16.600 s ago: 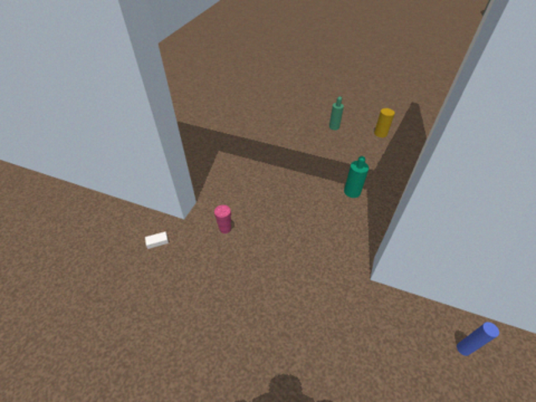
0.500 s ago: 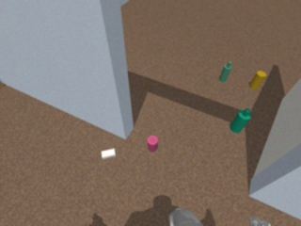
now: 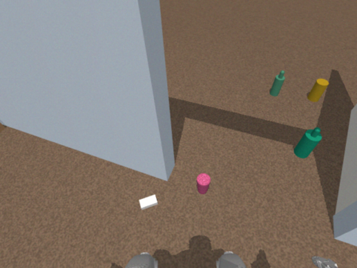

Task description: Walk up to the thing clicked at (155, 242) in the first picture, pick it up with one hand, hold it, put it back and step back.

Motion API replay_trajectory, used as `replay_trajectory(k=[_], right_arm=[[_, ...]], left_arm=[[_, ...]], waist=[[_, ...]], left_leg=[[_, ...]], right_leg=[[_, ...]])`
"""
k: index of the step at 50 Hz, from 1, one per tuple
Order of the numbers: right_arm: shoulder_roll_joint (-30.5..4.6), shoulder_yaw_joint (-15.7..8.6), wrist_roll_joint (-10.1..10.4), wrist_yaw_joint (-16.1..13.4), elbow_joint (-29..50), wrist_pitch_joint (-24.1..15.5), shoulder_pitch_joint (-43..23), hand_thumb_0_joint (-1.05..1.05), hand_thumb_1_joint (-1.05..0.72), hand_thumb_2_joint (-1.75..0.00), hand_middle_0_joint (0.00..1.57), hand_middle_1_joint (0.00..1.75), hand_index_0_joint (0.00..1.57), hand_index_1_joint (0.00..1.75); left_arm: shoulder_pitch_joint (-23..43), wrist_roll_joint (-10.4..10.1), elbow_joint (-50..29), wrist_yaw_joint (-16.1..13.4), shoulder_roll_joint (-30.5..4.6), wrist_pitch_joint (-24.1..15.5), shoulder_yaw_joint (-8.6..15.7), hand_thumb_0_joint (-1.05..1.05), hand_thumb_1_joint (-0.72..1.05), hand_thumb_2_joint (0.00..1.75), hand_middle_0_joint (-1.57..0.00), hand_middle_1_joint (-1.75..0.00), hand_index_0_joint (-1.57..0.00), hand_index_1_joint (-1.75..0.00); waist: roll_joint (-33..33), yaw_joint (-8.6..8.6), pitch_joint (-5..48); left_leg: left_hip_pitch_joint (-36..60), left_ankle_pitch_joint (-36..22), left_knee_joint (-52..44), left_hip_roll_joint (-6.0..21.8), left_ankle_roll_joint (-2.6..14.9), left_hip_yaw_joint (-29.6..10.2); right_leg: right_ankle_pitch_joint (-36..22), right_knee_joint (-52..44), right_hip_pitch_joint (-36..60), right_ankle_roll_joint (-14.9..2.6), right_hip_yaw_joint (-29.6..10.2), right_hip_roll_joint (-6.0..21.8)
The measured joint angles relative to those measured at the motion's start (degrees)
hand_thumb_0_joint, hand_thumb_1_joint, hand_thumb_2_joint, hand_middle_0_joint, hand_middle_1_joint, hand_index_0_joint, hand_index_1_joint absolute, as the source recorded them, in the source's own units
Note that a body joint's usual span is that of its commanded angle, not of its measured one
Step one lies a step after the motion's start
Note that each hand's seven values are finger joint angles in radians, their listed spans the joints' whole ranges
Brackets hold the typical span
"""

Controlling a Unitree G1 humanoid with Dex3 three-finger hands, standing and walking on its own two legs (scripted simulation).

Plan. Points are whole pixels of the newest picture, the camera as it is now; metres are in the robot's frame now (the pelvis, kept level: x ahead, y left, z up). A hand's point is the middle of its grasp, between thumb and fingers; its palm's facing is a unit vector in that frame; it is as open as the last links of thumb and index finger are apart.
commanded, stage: walk up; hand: left
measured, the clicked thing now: (148, 202) +0.54 +0.22 -0.71
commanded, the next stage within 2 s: stand in 1.96 s
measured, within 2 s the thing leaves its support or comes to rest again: neither
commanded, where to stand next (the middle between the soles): +0.12 -0.02 m, yaw -3 degrees
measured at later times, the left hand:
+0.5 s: hand out of the picture +0.13 +0.27 -0.12, palm faces -0.15 -0.91 -0.39, open 7.4 cm
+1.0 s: hand out of the picture +0.13 +0.25 -0.11, palm faces -0.09 -0.94 -0.34, open 7.4 cm
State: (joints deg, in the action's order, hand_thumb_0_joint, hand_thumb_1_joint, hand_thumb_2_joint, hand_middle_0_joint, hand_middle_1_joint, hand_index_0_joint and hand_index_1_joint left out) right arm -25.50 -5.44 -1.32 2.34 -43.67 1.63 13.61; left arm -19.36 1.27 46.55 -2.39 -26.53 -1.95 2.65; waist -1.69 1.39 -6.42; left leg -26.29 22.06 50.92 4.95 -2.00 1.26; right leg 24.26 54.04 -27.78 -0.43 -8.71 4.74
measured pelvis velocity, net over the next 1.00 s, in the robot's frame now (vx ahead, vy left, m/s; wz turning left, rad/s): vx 0.02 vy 0.00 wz -0.09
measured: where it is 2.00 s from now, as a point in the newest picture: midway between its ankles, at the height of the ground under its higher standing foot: outside the picture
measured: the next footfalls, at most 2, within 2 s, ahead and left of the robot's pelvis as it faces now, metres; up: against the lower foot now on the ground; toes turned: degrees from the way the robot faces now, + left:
right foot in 0.34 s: +0.04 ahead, -0.11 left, +0.00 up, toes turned -8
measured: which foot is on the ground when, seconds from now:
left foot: down 0.00-1.00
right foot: up 0.00-0.32, down 0.34-1.00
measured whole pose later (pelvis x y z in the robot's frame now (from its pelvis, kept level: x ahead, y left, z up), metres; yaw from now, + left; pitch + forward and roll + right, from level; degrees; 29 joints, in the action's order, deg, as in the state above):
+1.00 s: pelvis +0.02 +0.00 +0.04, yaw -5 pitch -2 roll +0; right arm -22.3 0.1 -0.5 -0.1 -60.4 -2.5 11.5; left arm -7.0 0.4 58.7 1.9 -20.8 0.8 2.3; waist 0.2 -0.1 -3.5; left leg -16.8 14.3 33.2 1.7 -1.9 -1.1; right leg 19.2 34.9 -13.6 -0.8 2.3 0.9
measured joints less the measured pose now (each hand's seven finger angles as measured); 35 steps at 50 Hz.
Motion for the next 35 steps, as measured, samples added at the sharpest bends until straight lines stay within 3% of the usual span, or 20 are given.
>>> replay_trajectory(k=[2,5,10,15,18,19,23,26,28,29,30,33,35], right_arm=[[0.87,0.95,0.24,-0.25,-1.31,-0.56,-0.36,0.01,-0.91,-0.9,0.2,0.3,0.2,0.3],[3.33,2.59,0.19,-0.72,-3.3,-1.2,-0.71,0.01,-0.9,-0.9,0.2,0.3,0.2,0.3],[3.45,3.45,-0.24,-1.38,-4.43,-2.76,0.37,0.01,-0.9,-0.89,0.21,0.3,0.21,0.3],[1.14,2.81,-0.04,-2.9,-4.47,-3.68,1.76,0.01,-0.9,-0.89,0.21,0.3,0.21,0.3],[-0.51,2.55,0.35,-3.52,-4.95,-3.4,2.36,0.01,-0.9,-0.89,0.21,0.3,0.21,0.3],[-0.87,2.45,0.56,-3.77,-5.43,-3.05,2.33,0.01,-0.9,-0.89,0.21,0.3,0.21,0.3],[-0.54,2.76,1.31,-4.74,-8.26,-2.21,1.57,0.01,-0.9,-0.9,0.2,0.3,0.2,0.3],[-0.3,3.2,1.59,-4.54,-9.2,-3.3,1.22,0.01,-0.9,-0.9,0.2,0.3,0.2,0.3],[0.19,3.49,1.57,-4.29,-9.6,-4.09,1.25,0.01,-0.9,-0.9,0.2,0.3,0.2,0.3],[0.86,3.6,1.42,-4.21,-9.96,-4.52,1.1,0.01,-0.9,-0.9,0.2,0.3,0.2,0.3],[1.65,3.78,1.06,-4.12,-10.24,-4.86,1.0,0.01,-0.9,-0.9,0.2,0.3,0.2,0.3],[2.74,4.68,0.45,-3.28,-10.35,-5.21,1.26,0.01,-0.9,-0.9,0.2,0.3,0.2,0.3],[3.28,5.27,0.2,-3.06,-10.65,-4.86,1.02,0.01,-0.9,-0.9,0.2,0.3,0.21,0.3]], left_arm=[[1.48,-0.33,2.1,-0.2,0.06,1.23,0.03,0.01,0.9,0.9,-0.21,-0.3,-0.2,-0.3],[3.3,-0.91,4.24,0.45,-0.79,1.57,0.56,0.01,0.91,0.9,-0.21,-0.3,-0.2,-0.3],[4.76,-0.2,5.01,2.57,0.13,2.32,1.37,0.01,0.91,0.9,-0.21,-0.3,-0.2,-0.3],[6.45,0.69,4.25,4.01,1.24,3.49,2.14,0.01,0.91,0.9,-0.21,-0.3,-0.2,-0.3],[7.29,0.86,3.74,4.28,1.77,2.89,2.56,0.01,0.91,0.9,-0.21,-0.3,-0.2,-0.3],[7.54,1.08,3.61,4.24,2.14,2.46,2.64,0.01,0.91,0.9,-0.21,-0.3,-0.2,-0.3],[7.44,0.71,2.95,4.15,3.0,1.99,1.67,0.01,0.91,0.9,-0.21,-0.3,-0.2,-0.3],[7.46,0.6,2.92,3.89,3.97,2.0,0.84,0.01,0.91,0.9,-0.21,-0.3,-0.2,-0.3],[7.81,0.35,2.93,3.91,4.22,2.21,0.33,0.01,0.91,0.9,-0.21,-0.3,-0.2,-0.3],[8.2,0.06,3.11,3.9,4.01,2.42,0.21,0.01,0.9,0.9,-0.21,-0.3,-0.2,-0.3],[8.74,-0.3,3.52,3.83,3.85,2.76,0.2,0.01,0.9,0.9,-0.21,-0.3,-0.2,-0.3],[10.18,-0.88,4.91,3.55,4.12,3.46,0.16,0.01,0.91,0.9,-0.21,-0.3,-0.2,-0.3],[10.61,-0.88,5.61,3.67,3.96,3.06,0.44,0.01,0.91,0.9,-0.21,-0.3,-0.2,-0.3]], waist=[[0.02,-0.42,0.21],[2.04,-0.96,0.28],[3.13,-1.37,0.24],[2.8,-1.91,-0.47],[1.64,-2.12,-0.71],[0.76,-2.37,-1.04],[1.65,-1.7,-0.39],[1.66,-1.6,0.22],[1.85,-1.7,0.61],[2.78,-1.69,0.52],[3.89,-1.65,0.51],[3.51,-2.15,1.25],[3.11,-2.17,1.66]], left_leg=[[-0.6,1.6,2.43,0.81,0.12,0.29],[0.55,1.37,1.06,1.43,0.63,1.2],[2.27,0.33,-2.09,2.37,1.14,3.05],[2.33,-0.05,-2.98,3.51,0.75,4.56],[1.53,0.55,-1.51,5.01,0.09,4.42],[0.99,0.48,-0.24,5.45,0.8,3.21],[-0.48,9.38,5.27,0.92,2.91,-0.87],[0.76,7.21,1.82,-0.71,3.49,-0.38],[3.14,2.76,-4.33,-1.62,3.72,0.68],[4.16,-2.13,-6.61,-2.44,3.1,1.03],[4.69,-3.31,-7.27,-3.11,2.24,1.57],[4.42,-2.63,-6.81,-2.44,1.9,0.85],[4.29,-2.63,-6.82,-1.61,1.43,0.26]], right_leg=[[4.71,6.22,-1.6,-0.84,-0.77,-3.35],[4.56,11.29,-2.61,-1.38,1.96,-5.65],[6.23,6.19,0.19,-1.45,7.88,-5.61],[6.61,0.65,3.16,-1.8,9.91,-5.1],[0.39,-7.29,6.41,-1.76,10.74,-5.55],[-0.47,-7.54,6.79,-1.39,11.34,-6.19],[-0.08,-7.36,7.15,-1.78,10.05,-5.63],[-0.42,-8.09,7.67,-1.46,9.42,-5.29],[-0.09,-7.6,7.67,-1.16,9.34,-4.98],[0.4,-6.71,7.57,-0.92,8.9,-4.36],[0.63,-5.82,7.36,-0.91,8.33,-3.68],[4.61,-4.31,7.06,-1.63,8.38,-4.66],[3.4,-7.71,8.38,-1.92,8.88,-4.83]])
